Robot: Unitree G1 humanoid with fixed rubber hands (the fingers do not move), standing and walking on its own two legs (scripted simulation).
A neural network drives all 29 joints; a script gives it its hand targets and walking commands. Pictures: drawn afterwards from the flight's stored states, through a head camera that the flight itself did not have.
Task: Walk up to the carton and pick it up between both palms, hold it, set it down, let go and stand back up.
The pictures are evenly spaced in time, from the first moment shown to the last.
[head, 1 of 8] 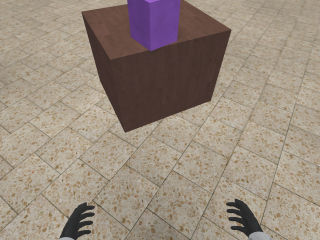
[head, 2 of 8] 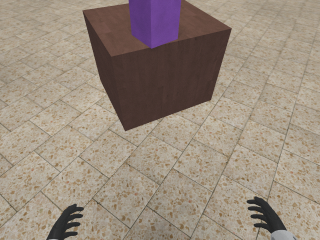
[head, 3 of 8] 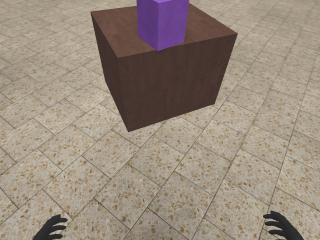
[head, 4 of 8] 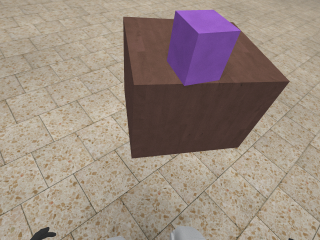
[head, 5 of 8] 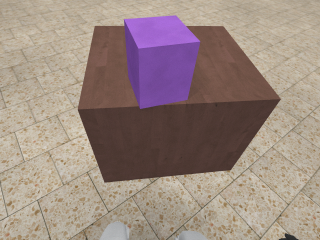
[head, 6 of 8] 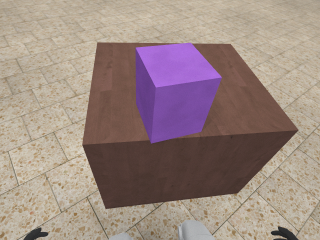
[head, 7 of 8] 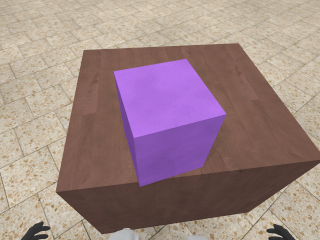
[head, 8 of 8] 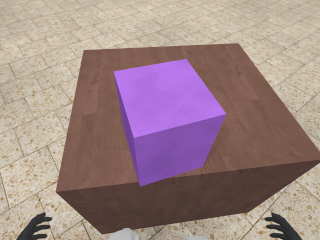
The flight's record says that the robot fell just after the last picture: no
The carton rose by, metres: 0.00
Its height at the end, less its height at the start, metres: +0.00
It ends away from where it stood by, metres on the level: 0.00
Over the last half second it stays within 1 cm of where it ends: yes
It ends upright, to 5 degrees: yes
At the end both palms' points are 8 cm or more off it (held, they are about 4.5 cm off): yes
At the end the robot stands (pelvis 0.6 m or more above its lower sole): yes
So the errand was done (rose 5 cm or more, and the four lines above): no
